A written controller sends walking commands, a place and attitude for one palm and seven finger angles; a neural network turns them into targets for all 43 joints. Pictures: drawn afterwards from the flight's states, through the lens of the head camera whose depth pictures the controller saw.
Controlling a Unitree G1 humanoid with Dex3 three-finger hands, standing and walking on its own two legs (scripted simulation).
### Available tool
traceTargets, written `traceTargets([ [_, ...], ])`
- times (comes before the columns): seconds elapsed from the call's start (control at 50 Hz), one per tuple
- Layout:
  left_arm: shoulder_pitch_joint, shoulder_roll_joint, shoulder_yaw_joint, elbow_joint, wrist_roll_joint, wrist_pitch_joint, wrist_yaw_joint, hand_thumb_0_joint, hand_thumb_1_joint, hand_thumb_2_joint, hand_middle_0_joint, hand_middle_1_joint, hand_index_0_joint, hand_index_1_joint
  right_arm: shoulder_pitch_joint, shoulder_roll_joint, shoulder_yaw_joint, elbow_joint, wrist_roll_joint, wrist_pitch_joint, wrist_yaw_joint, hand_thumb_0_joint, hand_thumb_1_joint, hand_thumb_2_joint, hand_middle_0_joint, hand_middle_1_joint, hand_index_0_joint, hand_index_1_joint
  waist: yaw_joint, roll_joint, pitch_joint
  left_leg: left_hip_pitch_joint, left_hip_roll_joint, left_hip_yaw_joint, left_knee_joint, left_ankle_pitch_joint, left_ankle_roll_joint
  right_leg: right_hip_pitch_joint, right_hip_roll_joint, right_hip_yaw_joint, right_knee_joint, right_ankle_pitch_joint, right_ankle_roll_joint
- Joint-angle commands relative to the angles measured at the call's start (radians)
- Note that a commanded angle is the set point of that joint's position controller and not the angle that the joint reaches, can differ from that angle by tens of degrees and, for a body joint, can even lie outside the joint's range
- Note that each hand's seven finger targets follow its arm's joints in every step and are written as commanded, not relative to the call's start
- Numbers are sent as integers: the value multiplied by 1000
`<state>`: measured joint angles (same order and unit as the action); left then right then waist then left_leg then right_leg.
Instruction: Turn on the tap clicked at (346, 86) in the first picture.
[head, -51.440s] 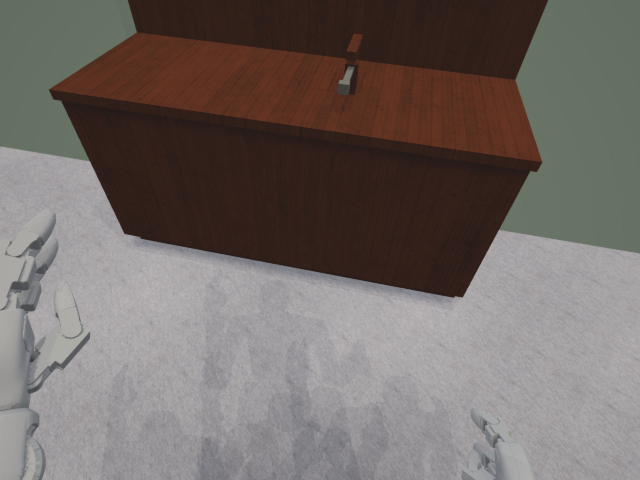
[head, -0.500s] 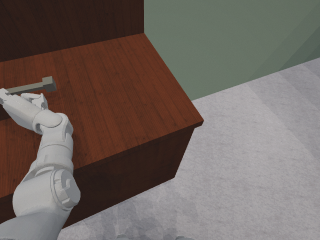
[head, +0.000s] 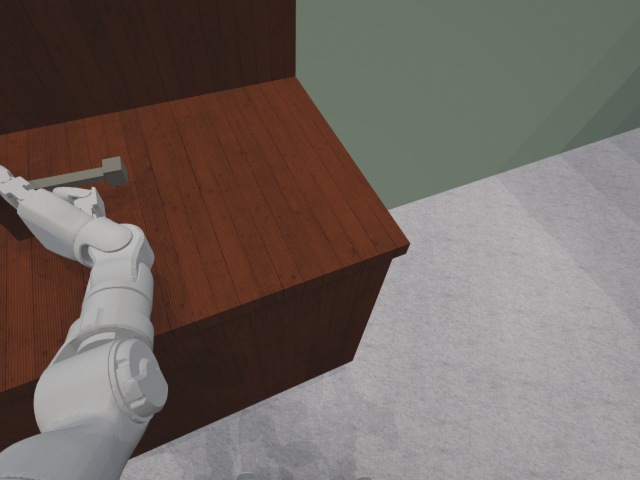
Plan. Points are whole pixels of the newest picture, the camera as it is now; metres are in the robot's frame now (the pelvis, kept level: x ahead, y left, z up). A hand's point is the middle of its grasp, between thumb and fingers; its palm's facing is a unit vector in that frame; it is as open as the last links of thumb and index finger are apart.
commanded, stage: lift the hand up off the lever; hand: left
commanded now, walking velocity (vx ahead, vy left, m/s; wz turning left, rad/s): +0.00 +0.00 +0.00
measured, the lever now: (115, 171) +0.54 +0.26 +0.05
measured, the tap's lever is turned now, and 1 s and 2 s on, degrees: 86 86 86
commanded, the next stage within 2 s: draw the hand back beside the body in 1.18 s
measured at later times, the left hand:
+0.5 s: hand (85, 185) +0.47 +0.26 +0.10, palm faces +0.85 -0.51 -0.10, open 7.8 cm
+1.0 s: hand (79, 181) +0.46 +0.26 +0.11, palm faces +0.85 -0.52 -0.06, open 7.8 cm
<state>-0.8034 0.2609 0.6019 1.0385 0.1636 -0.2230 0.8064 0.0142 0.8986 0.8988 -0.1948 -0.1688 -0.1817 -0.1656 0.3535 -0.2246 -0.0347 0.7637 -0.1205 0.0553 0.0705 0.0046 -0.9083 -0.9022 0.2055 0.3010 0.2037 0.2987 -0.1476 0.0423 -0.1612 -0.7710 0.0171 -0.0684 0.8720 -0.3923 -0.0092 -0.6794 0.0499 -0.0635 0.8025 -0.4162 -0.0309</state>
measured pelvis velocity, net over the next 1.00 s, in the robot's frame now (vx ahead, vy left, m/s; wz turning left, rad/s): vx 0.02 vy -0.01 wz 0.01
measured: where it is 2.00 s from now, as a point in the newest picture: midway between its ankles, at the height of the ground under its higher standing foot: outside the picture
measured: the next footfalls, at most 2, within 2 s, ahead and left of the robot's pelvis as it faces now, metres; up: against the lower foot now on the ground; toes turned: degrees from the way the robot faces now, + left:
none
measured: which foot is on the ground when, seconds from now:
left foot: down 0.00-1.00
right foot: down 0.00-1.00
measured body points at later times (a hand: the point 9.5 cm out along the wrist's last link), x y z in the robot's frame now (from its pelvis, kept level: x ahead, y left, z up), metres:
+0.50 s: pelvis +0.00 -0.01 +0.01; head +0.06 -0.01 +0.46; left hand +0.42 +0.28 +0.11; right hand +0.01 -0.27 -0.12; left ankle +0.01 +0.12 -0.70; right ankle -0.02 -0.10 -0.70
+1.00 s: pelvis +0.02 -0.01 +0.02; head +0.06 -0.01 +0.46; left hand +0.41 +0.28 +0.12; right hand +0.06 -0.27 -0.12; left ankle +0.01 +0.12 -0.70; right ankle -0.02 -0.10 -0.70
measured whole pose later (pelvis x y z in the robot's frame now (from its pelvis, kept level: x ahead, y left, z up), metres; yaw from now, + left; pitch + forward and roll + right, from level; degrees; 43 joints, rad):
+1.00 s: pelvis +0.02 -0.01 +0.02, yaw +1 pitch +13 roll -2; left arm -0.71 0.21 0.55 0.87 0.10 -0.11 0.76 0.01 0.90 0.90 -0.19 -0.17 -0.15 -0.15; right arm 0.33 -0.23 -0.04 0.76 -0.09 0.06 0.05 0.01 -0.91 -0.90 0.21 0.30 0.20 0.30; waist -0.10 0.05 -0.15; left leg -0.60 0.01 -0.07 0.75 -0.37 -0.02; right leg -0.51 0.05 -0.06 0.69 -0.40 -0.04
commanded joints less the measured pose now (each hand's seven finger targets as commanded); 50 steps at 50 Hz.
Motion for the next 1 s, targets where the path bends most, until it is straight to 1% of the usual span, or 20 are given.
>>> traceTargets([
  [0.0, -460, 270, -58, -235, 44, -68, 12, 0, 900, 900, -150, -150, -150, -150, 105, -160, -47, -50, -1, -26, -10, 0, -900, -900, 200, 300, 200, 300, 5, 88, -356, 312, -10, 8, -68, 396, 24, 127, -2, 5, -93, 348, 13],
  [0.04, -469, 290, -49, -219, 44, -59, 10, 0, 900, 900, -150, -150, -150, -150, 103, -164, -46, -47, 1, -25, -16, 0, -900, -900, 200, 300, 200, 300, 6, 81, -329, 289, -13, 5, -85, 354, 27, 142, -5, 9, -101, 329, 13],
  [0.12, -491, 258, -80, -218, 27, -51, 3, 0, 900, 900, -150, -150, -150, -150, 95, -160, -44, -52, 5, -36, -19, 0, -900, -900, 200, 300, 200, 300, -2, 64, -331, 283, -19, 17, -97, 308, 37, 159, -4, 15, -124, 317, 18],
  [0.14, -486, 286, -56, -205, 29, -50, 3, 0, 900, 900, -150, -150, -150, -150, 101, -163, -45, -43, 5, -34, -23, 0, -900, -900, 200, 300, 200, 300, 0, 68, -329, 282, -17, 8, -101, 306, 35, 158, -5, 13, -120, 308, 15],
  [0.2, -486, 247, -91, -178, 24, -43, -1, 0, 900, 900, -150, -150, -150, -150, 100, -160, -43, -43, 7, -40, -21, 0, -900, -900, 200, 300, 200, 300, -8, 48, -312, 276, -20, 17, -108, 296, 39, 167, -6, 14, -135, 313, 18],
  [0.24, -429, 268, -60, -150, 16, -31, -5, 0, 900, 900, -150, -150, -150, -150, 103, -163, -43, -46, 10, -38, -22, 0, -900, -900, 200, 300, 200, 300, 10, 33, -307, 262, -24, 21, -115, 290, 43, 193, -6, 17, -143, 322, 18],
  [0.42, -469, 262, -79, -209, 11, -33, -14, 0, 900, 900, -150, -150, -150, -150, 94, -158, -41, -57, 18, -39, -24, 0, -900, -900, 200, 300, 200, 300, 6, 18, -292, 270, -26, 27, -130, 293, 49, 227, -12, 20, -161, 358, 22],
  [0.48, -480, 241, -96, -263, 14, -48, -11, 0, 900, 900, -150, -150, -150, -150, 90, -154, -46, -52, 15, -42, -24, 0, -900, -900, 200, 300, 200, 300, 7, 60, -330, 335, -22, 23, -125, 353, 43, 215, -9, 17, -151, 381, 18],
  [0.5, -457, 222, -105, -264, 10, -45, -12, 0, 900, 900, -150, -150, -150, -150, 87, -152, -46, -54, 15, -44, -22, 0, -900, -900, 200, 300, 200, 300, 12, 51, -328, 334, -25, 26, -122, 364, 43, 221, -7, 15, -151, 395, 18],
  [0.54, -434, 252, -78, -248, 8, -33, -16, 0, 900, 900, -150, -150, -150, -150, 84, -157, -47, -48, 15, -39, -26, 0, -900, -900, 200, 300, 200, 300, 16, 59, -317, 324, -26, 27, -125, 366, 42, 234, -12, 18, -152, 403, 18],
  [0.6, -422, 251, -78, -238, -5, -9, -26, 0, 900, 900, -150, -150, -150, -150, 80, -157, -46, -61, 21, -34, -31, 0, -900, -900, 200, 300, 200, 300, 22, 11, -319, 303, -31, 35, -136, 355, 46, 276, -16, 21, -160, 428, 24],
  [0.64, -420, 258, -72, -285, -11, -1, -30, 0, 900, 900, -150, -150, -150, -150, 72, -157, -48, -64, 24, -27, -35, 0, -900, -900, 200, 300, 200, 300, 31, 54, -336, 337, -29, 33, -140, 394, 42, 287, -17, 20, -160, 451, 19],
  [0.7, -391, 212, -103, -293, -15, 11, -31, 0, 900, 900, -150, -150, -150, -150, 68, -152, -46, -68, 24, -30, -30, 0, -900, -900, 200, 300, 200, 300, 27, 33, -320, 353, -27, 37, -138, 431, 42, 284, -13, 14, -164, 480, 22],
  [0.72, -377, 242, -77, -283, -14, 18, -29, 0, 900, 900, -150, -150, -150, -150, 68, -155, -46, -68, 25, -27, -32, 0, -900, -900, 200, 300, 200, 300, 34, 11, -315, 337, -27, 34, -142, 416, 42, 297, -15, 13, -165, 474, 22],
  [0.76, -400, 234, -89, -292, -12, 23, -31, 0, 900, 900, -150, -150, -150, -150, 62, -155, -44, -66, 27, -23, -34, 0, -900, -900, 200, 300, 200, 300, 25, 16, -293, 339, -28, 33, -149, 404, 44, 289, -19, 15, -170, 465, 22],
  [0.84, -394, 241, -80, -375, -14, 22, -30, 0, 900, 900, -150, -150, -150, -150, 54, -153, -51, -72, 27, -24, -36, 0, -900, -900, 200, 300, 200, 300, 42, 41, -338, 390, -25, 30, -148, 472, 39, 313, -16, 13, -167, 503, 18],
  [0.86, -395, 204, -111, -393, -15, 22, -33, 0, 900, 900, -150, -150, -150, -150, 49, -148, -51, -74, 29, -26, -33, 0, -900, -900, 200, 300, 200, 300, 39, 65, -335, 412, -23, 30, -148, 493, 35, 298, -15, 11, -167, 501, 17],
  [0.9, -346, 215, -91, -394, -18, 31, -31, 0, 900, 900, -150, -150, -150, -150, 45, -149, -51, -78, 27, -28, -31, 0, -900, -900, 200, 300, 200, 300, 52, 27, -334, 398, -25, 35, -148, 492, 37, 325, -15, 10, -170, 521, 18],
  [0.94, -323, 245, -66, -442, -18, 40, -32, 0, 900, 900, -150, -150, -150, -150, 39, -152, -54, -82, 29, -24, -34, 0, -900, -900, 200, 300, 200, 300, 68, 59, -359, 417, -24, 35, -148, 539, 34, 350, -17, 12, -164, 552, 15],
  [0.98, -324, 206, -99, -437, -22, 55, -37, 0, 900, 900, -150, -150, -150, -150, 31, -146, -53, -83, 33, -23, -34, 0, -900, -900, 200, 300, 200, 300, 57, 40, -320, 413, -21, 35, -155, 534, 32, 338, -17, 7, -172, 541, 16],
])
